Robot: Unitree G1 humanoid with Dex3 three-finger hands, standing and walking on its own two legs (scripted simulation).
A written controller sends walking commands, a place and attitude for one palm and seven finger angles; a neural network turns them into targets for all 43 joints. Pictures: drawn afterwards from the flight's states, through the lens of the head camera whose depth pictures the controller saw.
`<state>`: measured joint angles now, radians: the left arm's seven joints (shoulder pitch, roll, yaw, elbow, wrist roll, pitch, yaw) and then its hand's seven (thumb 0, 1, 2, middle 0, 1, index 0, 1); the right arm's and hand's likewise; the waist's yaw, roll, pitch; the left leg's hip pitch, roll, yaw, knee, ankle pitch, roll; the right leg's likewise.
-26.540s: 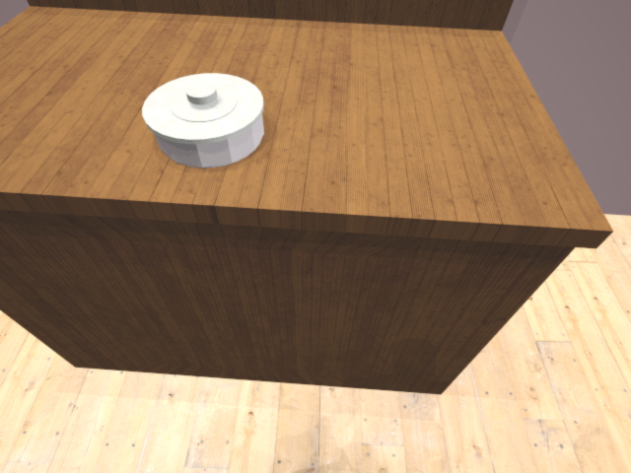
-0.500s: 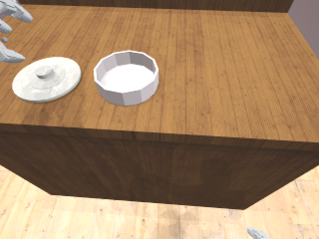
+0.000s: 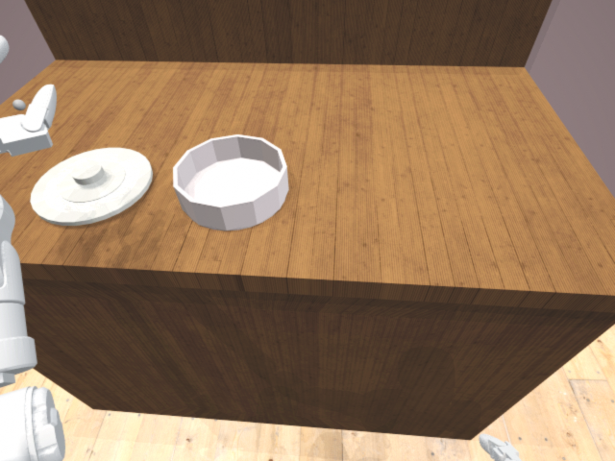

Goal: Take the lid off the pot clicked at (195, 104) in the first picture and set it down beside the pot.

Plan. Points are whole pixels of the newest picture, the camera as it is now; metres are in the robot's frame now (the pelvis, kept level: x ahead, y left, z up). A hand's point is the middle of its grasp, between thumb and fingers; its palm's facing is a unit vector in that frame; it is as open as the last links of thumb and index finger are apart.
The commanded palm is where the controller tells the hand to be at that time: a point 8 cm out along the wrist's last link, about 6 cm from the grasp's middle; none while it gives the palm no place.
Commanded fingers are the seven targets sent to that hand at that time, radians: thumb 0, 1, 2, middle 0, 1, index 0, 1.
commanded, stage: draw the hand back to the body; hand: left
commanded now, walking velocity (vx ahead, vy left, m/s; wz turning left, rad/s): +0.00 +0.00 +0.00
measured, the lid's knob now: (88, 173) +0.51 +0.38 +0.10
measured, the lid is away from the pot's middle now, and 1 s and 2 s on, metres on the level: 0.23 0.23 0.23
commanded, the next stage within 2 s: step back with the hand held close in 1.22 s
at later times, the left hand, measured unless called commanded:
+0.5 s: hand out of the picture +0.26 +0.26 +0.30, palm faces +0.53 -0.82 -0.22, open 7.7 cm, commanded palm +0.21 +0.30 +0.29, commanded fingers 0.00 0.90 0.90 -0.20 -0.30 -0.20 -0.30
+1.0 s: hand out of the picture +0.17 +0.24 +0.29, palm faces +0.52 -0.81 -0.29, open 7.4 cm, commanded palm +0.11 +0.28 +0.29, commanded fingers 0.00 0.90 0.90 -0.20 -0.30 -0.20 -0.30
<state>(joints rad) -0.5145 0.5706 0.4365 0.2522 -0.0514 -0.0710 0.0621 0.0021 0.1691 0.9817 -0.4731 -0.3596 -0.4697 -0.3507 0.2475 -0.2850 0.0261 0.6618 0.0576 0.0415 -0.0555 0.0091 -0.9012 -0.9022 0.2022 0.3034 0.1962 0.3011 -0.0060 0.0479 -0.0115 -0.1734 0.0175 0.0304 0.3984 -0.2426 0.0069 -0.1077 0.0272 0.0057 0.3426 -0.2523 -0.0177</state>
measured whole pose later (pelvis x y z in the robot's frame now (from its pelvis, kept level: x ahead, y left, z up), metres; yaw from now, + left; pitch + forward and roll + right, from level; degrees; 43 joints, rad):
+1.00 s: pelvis -0.03 +0.00 +0.00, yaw +1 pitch -5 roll -1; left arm 0.17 0.40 0.47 -0.56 -0.12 -0.13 0.06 0.01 0.89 0.90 -0.21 -0.31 -0.21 -0.30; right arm 0.15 -0.22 0.03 0.70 0.00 -0.08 -0.06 0.01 -0.90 -0.90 0.20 0.30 0.20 0.30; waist 0.07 0.05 0.01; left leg -0.08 0.02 0.02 0.38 -0.21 0.01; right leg 0.00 0.03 0.00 0.32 -0.22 -0.02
